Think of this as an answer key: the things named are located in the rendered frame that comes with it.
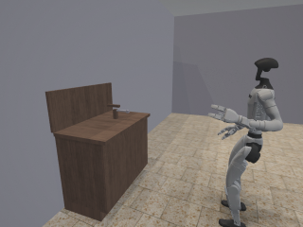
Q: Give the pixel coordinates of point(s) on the humanoid robot head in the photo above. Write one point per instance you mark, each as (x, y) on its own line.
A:
(265, 64)

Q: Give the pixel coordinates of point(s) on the robot right forearm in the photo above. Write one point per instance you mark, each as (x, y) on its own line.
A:
(238, 127)

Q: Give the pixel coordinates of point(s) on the tap lever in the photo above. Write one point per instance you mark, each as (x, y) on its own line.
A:
(124, 111)

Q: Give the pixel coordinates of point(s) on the left robot hand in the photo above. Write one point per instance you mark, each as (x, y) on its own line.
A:
(229, 116)

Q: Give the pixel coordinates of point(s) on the robot left forearm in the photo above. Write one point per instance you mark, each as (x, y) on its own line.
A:
(259, 125)

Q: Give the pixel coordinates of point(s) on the counter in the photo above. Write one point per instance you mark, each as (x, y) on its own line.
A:
(100, 151)

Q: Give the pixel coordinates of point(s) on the right robot hand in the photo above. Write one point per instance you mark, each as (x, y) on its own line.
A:
(231, 130)

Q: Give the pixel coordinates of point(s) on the robot left upper arm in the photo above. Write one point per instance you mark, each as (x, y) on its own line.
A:
(267, 100)

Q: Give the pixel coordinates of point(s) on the right robot foot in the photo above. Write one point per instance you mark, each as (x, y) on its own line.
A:
(225, 203)

